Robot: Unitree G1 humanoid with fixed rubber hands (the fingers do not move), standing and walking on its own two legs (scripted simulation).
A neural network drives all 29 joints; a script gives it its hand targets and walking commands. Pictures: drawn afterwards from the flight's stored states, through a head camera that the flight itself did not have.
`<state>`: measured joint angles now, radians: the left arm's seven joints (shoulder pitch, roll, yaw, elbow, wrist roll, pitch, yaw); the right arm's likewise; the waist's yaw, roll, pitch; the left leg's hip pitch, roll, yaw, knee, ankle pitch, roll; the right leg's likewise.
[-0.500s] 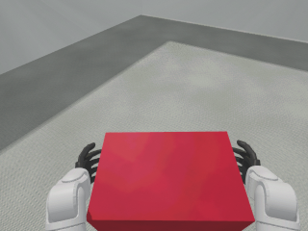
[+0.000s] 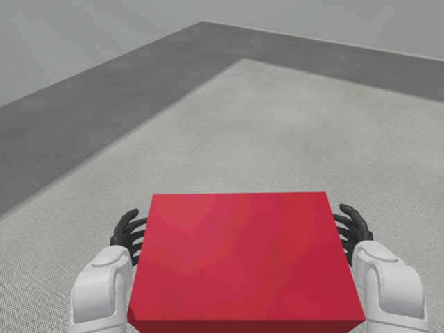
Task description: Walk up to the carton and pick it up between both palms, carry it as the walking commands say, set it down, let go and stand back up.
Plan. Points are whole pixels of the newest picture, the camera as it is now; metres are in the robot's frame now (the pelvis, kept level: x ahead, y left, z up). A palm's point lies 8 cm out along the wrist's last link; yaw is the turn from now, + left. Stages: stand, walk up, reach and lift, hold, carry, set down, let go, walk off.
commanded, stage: carry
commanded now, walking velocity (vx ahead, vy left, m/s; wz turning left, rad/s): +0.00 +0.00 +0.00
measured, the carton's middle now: (239, 277) +0.26 +0.00 -0.01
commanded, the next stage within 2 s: none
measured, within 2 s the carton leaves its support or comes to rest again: neither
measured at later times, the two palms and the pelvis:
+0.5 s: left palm (124, 257) +0.26 +0.19 +0.06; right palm (360, 251) +0.26 -0.20 +0.07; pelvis +0.00 +0.00 +0.00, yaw +0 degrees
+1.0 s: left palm (99, 264) +0.24 +0.22 +0.07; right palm (342, 254) +0.25 -0.17 +0.07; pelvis +0.00 +0.03 +0.00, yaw +1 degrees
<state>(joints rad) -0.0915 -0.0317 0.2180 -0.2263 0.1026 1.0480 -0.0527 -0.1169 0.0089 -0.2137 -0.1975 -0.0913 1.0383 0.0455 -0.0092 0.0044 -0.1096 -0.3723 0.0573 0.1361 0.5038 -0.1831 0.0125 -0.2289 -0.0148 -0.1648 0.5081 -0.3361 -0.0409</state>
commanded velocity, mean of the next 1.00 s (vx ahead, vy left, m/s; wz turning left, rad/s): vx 0.00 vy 0.08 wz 0.00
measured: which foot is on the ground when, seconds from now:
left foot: down 0.00-0.84, up 0.86-1.00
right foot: down 0.00-1.00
